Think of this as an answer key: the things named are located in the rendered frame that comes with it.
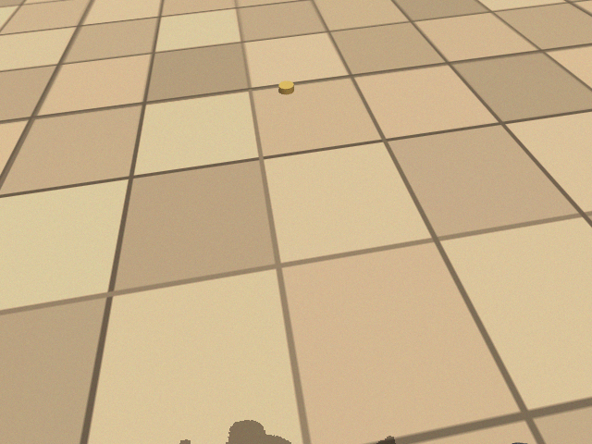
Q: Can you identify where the tin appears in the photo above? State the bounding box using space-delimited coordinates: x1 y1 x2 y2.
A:
278 80 294 94

